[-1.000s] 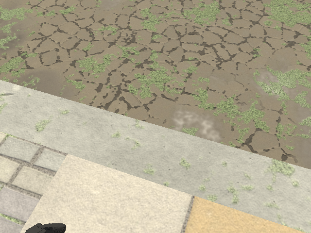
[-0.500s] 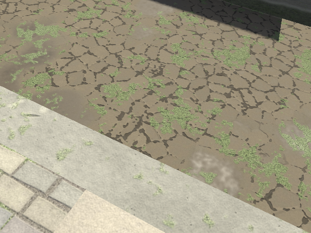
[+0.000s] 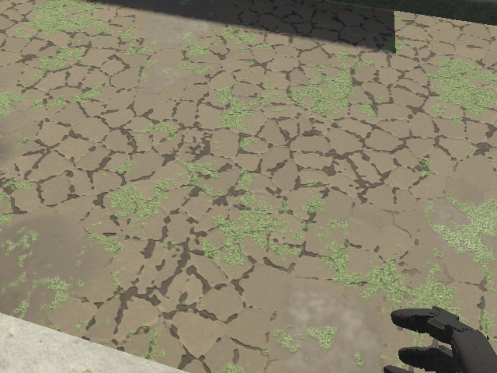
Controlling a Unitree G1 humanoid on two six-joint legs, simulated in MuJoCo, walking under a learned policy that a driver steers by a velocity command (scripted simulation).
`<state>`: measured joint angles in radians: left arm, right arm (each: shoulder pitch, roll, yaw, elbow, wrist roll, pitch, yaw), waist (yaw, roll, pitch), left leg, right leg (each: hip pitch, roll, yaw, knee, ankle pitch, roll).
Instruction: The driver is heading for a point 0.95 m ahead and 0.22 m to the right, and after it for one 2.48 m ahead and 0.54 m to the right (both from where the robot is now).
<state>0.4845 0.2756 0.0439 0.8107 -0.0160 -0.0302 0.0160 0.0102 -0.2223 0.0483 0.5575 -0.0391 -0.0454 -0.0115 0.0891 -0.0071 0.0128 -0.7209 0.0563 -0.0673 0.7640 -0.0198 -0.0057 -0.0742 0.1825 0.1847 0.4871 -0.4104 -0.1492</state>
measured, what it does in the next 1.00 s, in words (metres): walks ahead, turning right: left foot, then right foot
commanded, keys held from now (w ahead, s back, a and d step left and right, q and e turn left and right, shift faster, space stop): w+e+shift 0.68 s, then w+shift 0.08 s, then w+q+shift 0.24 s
